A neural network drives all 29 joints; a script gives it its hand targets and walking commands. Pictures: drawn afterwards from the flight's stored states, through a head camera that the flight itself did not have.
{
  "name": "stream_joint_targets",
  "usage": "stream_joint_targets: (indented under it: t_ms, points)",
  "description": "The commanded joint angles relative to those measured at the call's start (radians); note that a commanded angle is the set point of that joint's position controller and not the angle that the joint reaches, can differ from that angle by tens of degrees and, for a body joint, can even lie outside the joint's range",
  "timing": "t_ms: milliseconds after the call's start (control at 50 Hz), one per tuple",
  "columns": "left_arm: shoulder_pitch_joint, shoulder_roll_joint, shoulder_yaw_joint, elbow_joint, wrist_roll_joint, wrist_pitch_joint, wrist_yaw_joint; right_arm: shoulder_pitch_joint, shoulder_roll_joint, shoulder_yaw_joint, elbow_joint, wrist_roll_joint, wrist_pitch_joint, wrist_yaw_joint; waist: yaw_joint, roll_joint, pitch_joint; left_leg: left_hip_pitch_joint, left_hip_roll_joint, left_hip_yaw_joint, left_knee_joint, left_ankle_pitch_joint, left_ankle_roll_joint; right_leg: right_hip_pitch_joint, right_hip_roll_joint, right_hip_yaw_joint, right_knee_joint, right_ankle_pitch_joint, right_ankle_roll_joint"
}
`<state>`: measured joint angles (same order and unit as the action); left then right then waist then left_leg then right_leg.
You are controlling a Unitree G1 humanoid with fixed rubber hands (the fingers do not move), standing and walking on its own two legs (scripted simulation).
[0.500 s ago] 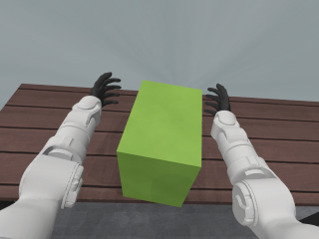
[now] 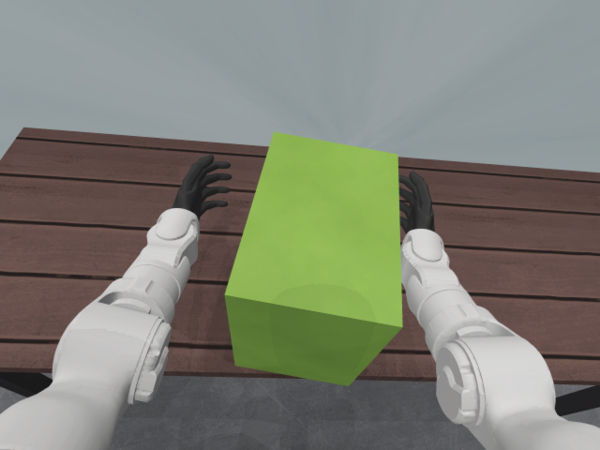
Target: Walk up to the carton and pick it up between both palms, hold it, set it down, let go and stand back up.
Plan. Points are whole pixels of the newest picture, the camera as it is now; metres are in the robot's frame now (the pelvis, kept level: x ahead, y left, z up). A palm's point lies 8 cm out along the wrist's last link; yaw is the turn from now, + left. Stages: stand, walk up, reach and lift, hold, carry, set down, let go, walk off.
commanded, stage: reach and lift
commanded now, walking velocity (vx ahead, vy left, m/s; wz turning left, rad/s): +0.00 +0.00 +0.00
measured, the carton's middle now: (312, 264) +0.38 -0.01 +0.00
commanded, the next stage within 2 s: none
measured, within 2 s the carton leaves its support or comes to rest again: neither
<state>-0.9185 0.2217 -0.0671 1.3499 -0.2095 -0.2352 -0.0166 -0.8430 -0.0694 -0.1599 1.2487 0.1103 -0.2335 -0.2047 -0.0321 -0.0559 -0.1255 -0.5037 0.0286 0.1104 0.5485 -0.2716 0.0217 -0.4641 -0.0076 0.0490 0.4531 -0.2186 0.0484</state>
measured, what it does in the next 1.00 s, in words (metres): stands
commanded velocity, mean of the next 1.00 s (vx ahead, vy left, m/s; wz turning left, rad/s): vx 0.00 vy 0.00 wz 0.00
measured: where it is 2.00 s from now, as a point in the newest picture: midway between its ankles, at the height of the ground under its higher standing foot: outside the picture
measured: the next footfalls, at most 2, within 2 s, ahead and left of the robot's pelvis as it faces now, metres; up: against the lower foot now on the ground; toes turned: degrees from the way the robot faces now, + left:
none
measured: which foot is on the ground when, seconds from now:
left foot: down 0.00-1.00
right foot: down 0.00-1.00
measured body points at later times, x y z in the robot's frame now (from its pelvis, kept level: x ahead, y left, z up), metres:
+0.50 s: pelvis +0.00 +0.00 +0.00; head +0.07 +0.04 +0.44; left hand +0.44 +0.13 +0.04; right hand +0.42 -0.14 +0.05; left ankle -0.01 +0.08 -0.73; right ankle -0.01 -0.16 -0.73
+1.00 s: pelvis +0.00 +0.00 +0.00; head +0.06 +0.04 +0.44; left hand +0.44 +0.14 +0.04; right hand +0.41 -0.14 +0.04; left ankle -0.01 +0.08 -0.73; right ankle -0.01 -0.16 -0.73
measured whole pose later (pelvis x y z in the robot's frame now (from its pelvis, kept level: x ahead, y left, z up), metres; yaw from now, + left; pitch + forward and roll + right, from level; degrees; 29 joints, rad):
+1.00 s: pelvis +0.00 +0.00 +0.00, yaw +0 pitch +15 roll -2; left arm -0.93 0.06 0.41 1.35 0.26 -0.35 0.03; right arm -0.84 0.10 -0.69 1.21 -0.32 -0.38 -0.15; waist -0.03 -0.04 -0.13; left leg -0.56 0.03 0.11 0.56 -0.27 0.03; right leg -0.51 -0.01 0.05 0.45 -0.21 0.05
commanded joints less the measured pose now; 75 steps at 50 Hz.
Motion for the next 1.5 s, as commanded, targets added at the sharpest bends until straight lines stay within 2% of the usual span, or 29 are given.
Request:
stream_joint_targets:
  t_ms: [0, 140, 260, 360, 420, 480, 500, 520, 600, 680, 880, 1480]
  points:
    - [-0.534, 0.046, 0.039, -0.198, 0.077, -0.099, 0.040, -0.413, -0.078, -0.057, -0.076, -0.032, -0.123, 0.028, -0.094, 0.231, -0.714, 0.383, 0.021, -0.130, 0.125, 0.796, -0.174, -0.028, 0.062, -0.132, 0.025, 0.395, -0.054]
    - [-0.559, 0.006, 0.071, -0.250, 0.120, -0.133, 0.065, -0.402, -0.048, -0.081, -0.059, -0.066, -0.159, 0.037, -0.094, 0.238, -0.776, 0.397, 0.021, -0.120, 0.139, 0.846, -0.179, -0.028, 0.062, -0.128, 0.026, 0.443, -0.052]
    - [-0.523, -0.078, 0.122, -0.212, 0.191, -0.130, 0.057, -0.412, 0.046, -0.110, -0.066, -0.137, -0.169, 0.037, -0.087, 0.186, -0.711, 0.341, 0.014, -0.102, 0.124, 0.785, -0.158, 0.021, 0.053, -0.122, 0.019, 0.474, -0.043]
    - [-0.466, -0.135, 0.237, -0.172, 0.311, -0.114, 0.042, -0.401, 0.141, -0.186, -0.114, -0.271, -0.174, 0.038, -0.080, 0.109, -0.630, 0.286, 0.000, -0.073, 0.086, 0.684, -0.125, 0.123, 0.037, -0.115, 0.010, 0.514, -0.028]
    - [-0.469, -0.201, 0.294, -0.177, 0.391, -0.110, 0.028, -0.395, 0.244, -0.239, -0.150, -0.375, -0.172, 0.051, -0.078, 0.089, -0.584, 0.271, -0.007, -0.052, 0.056, 0.638, -0.108, 0.186, 0.025, -0.113, 0.002, 0.535, -0.021]
    - [-0.522, -0.444, 0.295, -0.154, 0.485, -0.121, -0.033, -0.437, 0.521, -0.262, -0.148, -0.514, -0.173, 0.111, -0.088, 0.085, -0.551, 0.285, -0.012, -0.040, 0.023, 0.630, -0.099, 0.223, 0.015, -0.128, -0.011, 0.529, -0.022]
    - [-0.536, -0.562, 0.309, -0.106, 0.531, -0.125, -0.066, -0.447, 0.650, -0.270, -0.128, -0.573, -0.171, 0.143, -0.091, 0.079, -0.522, 0.284, -0.016, -0.036, 0.009, 0.615, -0.095, 0.237, 0.010, -0.135, -0.016, 0.520, -0.024]
    - [-0.532, -0.615, 0.328, -0.067, 0.558, -0.131, -0.083, -0.444, 0.714, -0.276, -0.101, -0.604, -0.167, 0.164, -0.090, 0.082, -0.501, 0.290, -0.014, -0.033, 0.002, 0.605, -0.094, 0.251, 0.008, -0.138, -0.015, 0.516, -0.027]
    - [-0.490, -0.644, 0.355, -0.018, 0.593, -0.143, -0.084, -0.406, 0.727, -0.314, -0.075, -0.677, -0.165, 0.191, -0.092, 0.113, -0.497, 0.356, 0.003, -0.034, -0.004, 0.639, -0.107, 0.257, 0.021, -0.154, -0.015, 0.489, -0.036]
    - [-0.491, -0.655, 0.340, -0.015, 0.581, -0.144, -0.079, -0.398, 0.725, -0.325, -0.068, -0.690, -0.162, 0.195, -0.097, 0.126, -0.503, 0.397, 0.011, -0.043, -0.001, 0.661, -0.113, 0.220, 0.033, -0.164, -0.031, 0.420, -0.043]
    - [-0.475, -0.659, 0.332, 0.001, 0.576, -0.141, -0.074, -0.403, 0.737, -0.312, -0.061, -0.678, -0.162, 0.189, -0.091, 0.134, -0.500, 0.395, 0.017, -0.055, 0.013, 0.685, -0.116, 0.207, 0.041, -0.163, -0.031, 0.396, -0.050]
    - [-0.468, -0.683, 0.318, 0.010, 0.564, -0.150, -0.068, -0.412, 0.784, -0.250, -0.036, -0.634, -0.177, 0.176, -0.082, 0.141, -0.503, 0.381, 0.018, -0.063, 0.033, 0.716, -0.120, 0.197, 0.046, -0.159, -0.024, 0.446, -0.052]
